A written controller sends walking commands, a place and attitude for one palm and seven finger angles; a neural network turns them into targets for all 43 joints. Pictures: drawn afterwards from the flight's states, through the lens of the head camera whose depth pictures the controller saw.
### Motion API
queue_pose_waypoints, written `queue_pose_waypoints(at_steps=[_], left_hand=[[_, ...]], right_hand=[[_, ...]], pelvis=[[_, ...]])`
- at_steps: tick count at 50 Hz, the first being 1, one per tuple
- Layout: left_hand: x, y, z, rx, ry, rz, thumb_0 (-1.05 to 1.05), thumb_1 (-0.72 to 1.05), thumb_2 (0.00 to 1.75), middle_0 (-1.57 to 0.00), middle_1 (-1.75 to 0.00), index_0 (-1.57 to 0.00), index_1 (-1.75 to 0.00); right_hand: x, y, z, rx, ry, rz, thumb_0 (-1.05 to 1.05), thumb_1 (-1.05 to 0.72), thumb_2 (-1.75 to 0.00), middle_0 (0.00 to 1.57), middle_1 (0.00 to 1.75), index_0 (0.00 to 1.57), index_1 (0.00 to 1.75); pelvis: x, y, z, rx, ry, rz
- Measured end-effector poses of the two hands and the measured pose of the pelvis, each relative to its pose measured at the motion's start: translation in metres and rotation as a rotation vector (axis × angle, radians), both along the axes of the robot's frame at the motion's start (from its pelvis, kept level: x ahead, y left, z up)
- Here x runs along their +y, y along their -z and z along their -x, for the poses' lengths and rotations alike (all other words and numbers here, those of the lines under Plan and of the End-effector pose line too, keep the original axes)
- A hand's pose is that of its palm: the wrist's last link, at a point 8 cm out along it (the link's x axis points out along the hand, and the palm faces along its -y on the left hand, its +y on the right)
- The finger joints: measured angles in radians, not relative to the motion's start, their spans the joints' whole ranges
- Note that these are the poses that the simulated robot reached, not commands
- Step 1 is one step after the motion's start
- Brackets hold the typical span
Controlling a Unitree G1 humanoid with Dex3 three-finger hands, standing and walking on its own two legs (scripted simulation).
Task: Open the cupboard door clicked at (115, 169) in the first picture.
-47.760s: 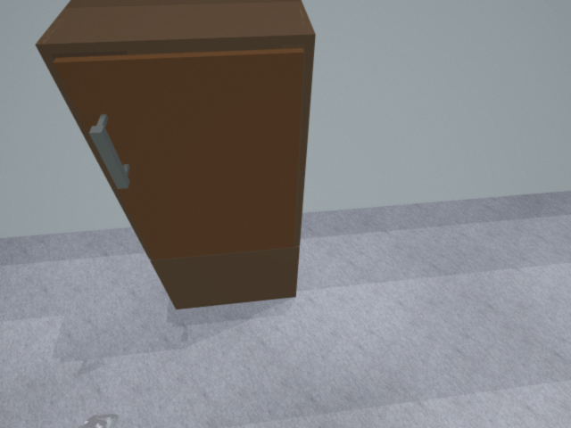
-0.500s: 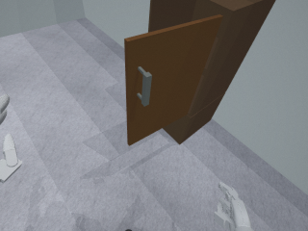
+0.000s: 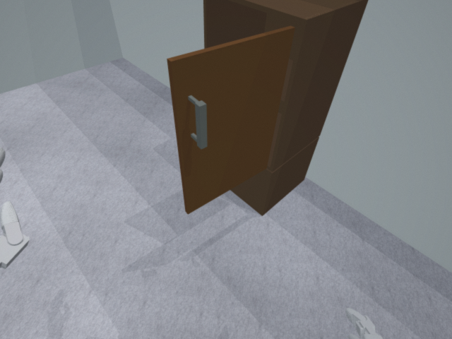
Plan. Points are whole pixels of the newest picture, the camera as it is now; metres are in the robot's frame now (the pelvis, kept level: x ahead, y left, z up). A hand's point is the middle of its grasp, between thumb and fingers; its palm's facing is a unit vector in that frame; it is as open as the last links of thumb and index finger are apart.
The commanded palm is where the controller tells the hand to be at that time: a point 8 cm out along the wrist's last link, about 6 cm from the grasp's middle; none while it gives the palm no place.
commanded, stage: stop stepping back and stand still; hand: left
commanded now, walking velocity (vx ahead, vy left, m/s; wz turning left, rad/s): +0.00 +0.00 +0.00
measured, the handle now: (197, 122) +0.64 +0.09 +0.04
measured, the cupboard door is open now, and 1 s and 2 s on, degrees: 84 84 84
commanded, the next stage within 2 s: let the arm hang, fingers relaxed in 0.70 s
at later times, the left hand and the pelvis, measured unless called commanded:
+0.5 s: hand out of the picture +0.18 +0.28 +0.16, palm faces +0.40 -0.79 -0.46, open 7.4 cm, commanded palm +0.12 +0.32 +0.18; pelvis -0.02 +0.02 +0.01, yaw +0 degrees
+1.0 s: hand out of the picture +0.11 +0.26 -0.10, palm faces +0.00 -0.93 -0.37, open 7.4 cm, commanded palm none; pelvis -0.04 +0.02 +0.00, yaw +2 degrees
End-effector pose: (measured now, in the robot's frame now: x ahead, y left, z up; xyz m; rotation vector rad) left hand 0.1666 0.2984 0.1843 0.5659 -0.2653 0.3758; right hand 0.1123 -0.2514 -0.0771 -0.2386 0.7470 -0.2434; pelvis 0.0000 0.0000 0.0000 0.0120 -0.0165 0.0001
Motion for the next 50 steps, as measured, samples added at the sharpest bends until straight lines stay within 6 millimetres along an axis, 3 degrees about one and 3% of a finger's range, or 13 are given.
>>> queue_pose_waypoints(at_steps=[8, 14, 22, 40, 42, 45, 47, 50], left_hand=[[0.003, 0.000, 0.017, 0.025, 0.005, 0.004, 0.01, 0.89, 0.89, -0.21, -0.30, -0.21, -0.30], [0.018, 0.006, 0.022, 0.055, -0.043, 0.035, 0.01, 0.89, 0.89, -0.21, -0.30, -0.21, -0.30], [0.017, 0.004, 0.029, 0.062, -0.028, 0.044, 0.01, 0.89, 0.89, -0.21, -0.30, -0.21, -0.30], [0.024, 0.010, 0.031, 0.111, -0.039, 0.047, 0.01, 0.89, 0.89, -0.21, -0.30, -0.21, -0.30], [0.028, 0.035, 0.023, 0.205, -0.025, 0.050, 0.01, 0.89, 0.90, -0.20, -0.30, -0.21, -0.30], [0.034, 0.120, 0.017, 0.547, -0.068, 0.171, 0.00, 0.90, 0.90, -0.20, -0.30, -0.20, -0.30], [0.028, 0.181, 0.031, 0.798, -0.103, 0.261, 0.00, 0.90, 0.90, -0.20, -0.30, -0.20, -0.30], [0.002, 0.253, 0.073, 1.118, -0.124, 0.381, 0.00, 0.91, 0.90, -0.20, -0.30, -0.20, -0.30]], right_hand=[[0.023, 0.002, -0.009, 0.008, -0.056, -0.051, 0.02, -0.90, -0.90, 0.20, 0.30, 0.21, 0.30], [0.038, -0.006, -0.021, -0.021, -0.098, -0.044, 0.02, -0.90, -0.90, 0.20, 0.30, 0.21, 0.30], [0.047, -0.019, -0.033, -0.078, -0.131, -0.041, 0.01, -0.90, -0.90, 0.20, 0.30, 0.21, 0.30], [0.042, -0.011, -0.013, -0.002, -0.100, -0.022, 0.01, -0.90, -0.90, 0.20, 0.30, 0.21, 0.30], [0.040, 0.000, -0.012, 0.026, -0.134, -0.048, 0.01, -0.90, -0.90, 0.20, 0.30, 0.21, 0.30], [0.031, 0.025, -0.006, 0.138, -0.152, -0.067, 0.01, -0.90, -0.90, 0.20, 0.30, 0.21, 0.30], [0.025, 0.034, 0.004, 0.196, -0.137, -0.071, 0.01, -0.90, -0.90, 0.20, 0.30, 0.21, 0.30], [0.015, 0.040, 0.025, 0.274, -0.102, -0.065, 0.01, -0.90, -0.90, 0.20, 0.30, 0.21, 0.30]], pelvis=[[0.005, -0.003, 0.005, 0.004, -0.002, 0.025], [0.013, -0.008, 0.011, 0.003, 0.001, 0.017], [0.017, -0.011, 0.020, 0.013, -0.001, 0.028], [0.022, -0.012, 0.024, 0.022, -0.011, 0.035], [0.024, -0.009, 0.026, 0.038, -0.027, 0.038], [0.027, -0.004, 0.031, 0.040, -0.036, 0.034], [0.027, -0.002, 0.034, 0.033, -0.034, 0.028], [0.024, -0.001, 0.036, 0.019, -0.029, 0.021]])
